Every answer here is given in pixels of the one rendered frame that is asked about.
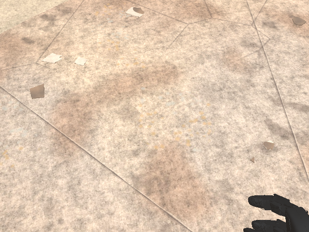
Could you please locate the right robot hand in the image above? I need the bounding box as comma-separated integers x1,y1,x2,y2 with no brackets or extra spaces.
243,193,309,232

